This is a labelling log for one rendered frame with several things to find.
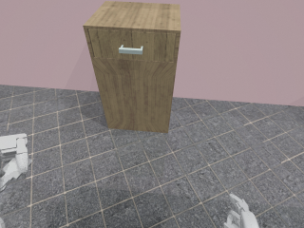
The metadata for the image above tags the handle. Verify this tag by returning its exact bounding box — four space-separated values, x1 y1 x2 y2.
119 45 143 55

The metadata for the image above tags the right robot hand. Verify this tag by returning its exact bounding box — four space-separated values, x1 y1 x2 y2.
223 194 259 228

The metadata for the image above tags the cabinet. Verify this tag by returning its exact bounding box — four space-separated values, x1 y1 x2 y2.
83 1 181 133

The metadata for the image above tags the drawer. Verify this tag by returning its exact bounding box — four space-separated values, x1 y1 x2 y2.
88 28 176 62

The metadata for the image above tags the left robot hand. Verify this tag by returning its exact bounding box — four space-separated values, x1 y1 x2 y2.
0 133 32 193

